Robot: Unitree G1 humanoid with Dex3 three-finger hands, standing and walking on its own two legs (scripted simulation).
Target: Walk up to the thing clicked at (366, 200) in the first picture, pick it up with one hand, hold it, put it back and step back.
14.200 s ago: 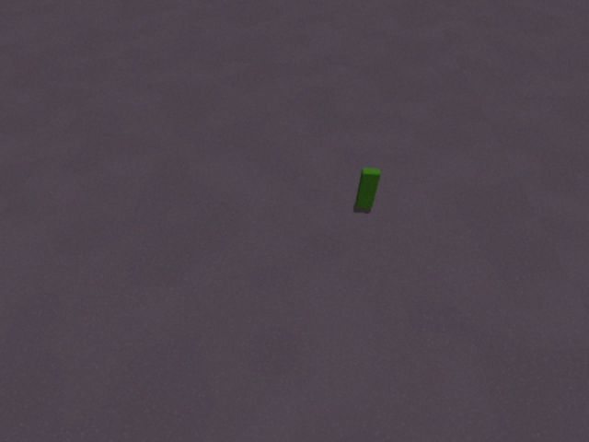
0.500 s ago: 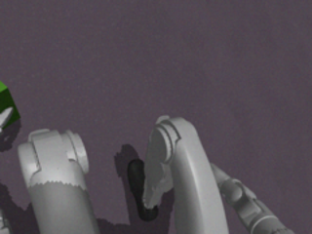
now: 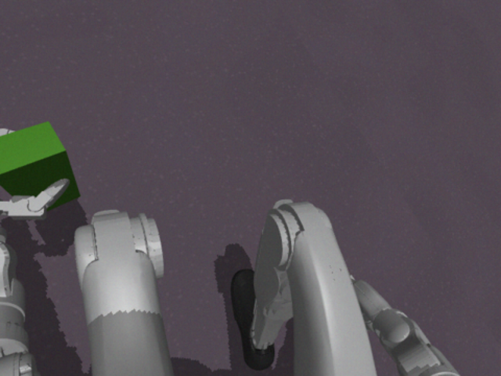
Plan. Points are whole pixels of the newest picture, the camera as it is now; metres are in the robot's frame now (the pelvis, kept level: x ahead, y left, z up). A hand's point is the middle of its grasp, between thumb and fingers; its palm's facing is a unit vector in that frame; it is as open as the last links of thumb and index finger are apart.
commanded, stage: settle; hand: left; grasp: from the side
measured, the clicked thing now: (40, 177) +0.38 +0.28 -0.12
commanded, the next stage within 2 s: lift in 1.20 s
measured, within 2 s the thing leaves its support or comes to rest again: neither
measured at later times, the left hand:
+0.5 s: hand (2, 151) +0.37 +0.29 +0.00, palm faces +0.30 -0.95 -0.05, open 8.7 cm
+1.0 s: hand out of the picture +0.37 +0.29 +0.04, palm faces +0.31 -0.95 -0.03, open 8.8 cm
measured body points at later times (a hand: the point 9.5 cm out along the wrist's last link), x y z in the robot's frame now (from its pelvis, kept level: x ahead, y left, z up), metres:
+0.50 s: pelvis +0.01 -0.01 +0.04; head +0.20 +0.08 +0.44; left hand +0.35 +0.34 +0.00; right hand +0.22 -0.24 -0.07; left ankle +0.08 +0.13 -0.26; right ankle +0.12 -0.12 -0.26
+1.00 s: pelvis +0.01 -0.01 +0.08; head +0.20 +0.07 +0.48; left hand +0.35 +0.34 +0.05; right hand +0.22 -0.25 -0.04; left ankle +0.08 +0.13 -0.26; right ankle +0.12 -0.12 -0.26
